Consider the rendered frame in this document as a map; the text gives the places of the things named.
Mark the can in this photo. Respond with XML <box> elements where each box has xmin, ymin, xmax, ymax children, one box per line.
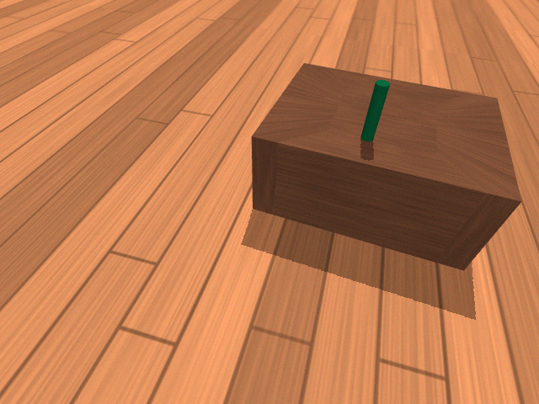
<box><xmin>361</xmin><ymin>80</ymin><xmax>390</xmax><ymax>141</ymax></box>

